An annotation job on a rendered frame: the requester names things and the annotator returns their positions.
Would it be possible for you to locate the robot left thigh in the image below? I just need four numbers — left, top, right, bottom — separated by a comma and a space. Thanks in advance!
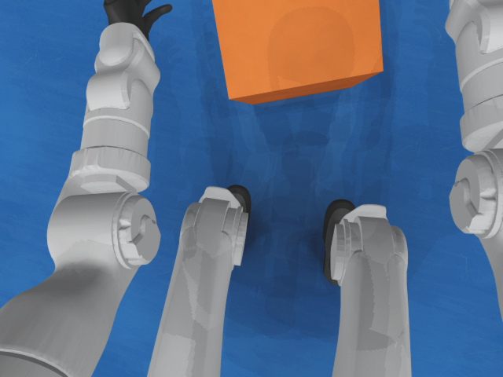
147, 198, 248, 377

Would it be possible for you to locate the carton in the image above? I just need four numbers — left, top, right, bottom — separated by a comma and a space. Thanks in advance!
212, 0, 384, 104

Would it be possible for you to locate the robot right foot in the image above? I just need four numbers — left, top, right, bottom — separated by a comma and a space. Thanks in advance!
323, 199, 355, 285

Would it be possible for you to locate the robot right forearm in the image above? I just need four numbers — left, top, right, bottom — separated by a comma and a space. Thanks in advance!
445, 0, 503, 153

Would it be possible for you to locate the robot left hand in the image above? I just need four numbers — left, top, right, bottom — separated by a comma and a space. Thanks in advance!
104, 0, 172, 41

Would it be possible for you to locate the robot left forearm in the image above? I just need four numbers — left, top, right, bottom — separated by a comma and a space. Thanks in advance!
47, 22, 160, 257

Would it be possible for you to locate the robot right upper arm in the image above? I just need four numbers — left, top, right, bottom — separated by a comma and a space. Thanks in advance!
450, 148, 503, 322

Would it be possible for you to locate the robot left upper arm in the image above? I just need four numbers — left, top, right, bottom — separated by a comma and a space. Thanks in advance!
0, 192, 160, 377

